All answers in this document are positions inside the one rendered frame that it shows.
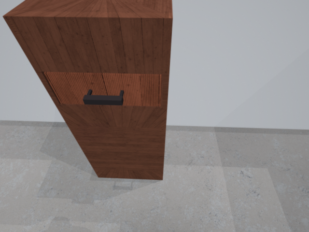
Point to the cabinet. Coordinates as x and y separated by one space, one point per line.
104 36

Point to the handle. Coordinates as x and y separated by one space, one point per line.
103 99

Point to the drawer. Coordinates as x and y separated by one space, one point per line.
139 89

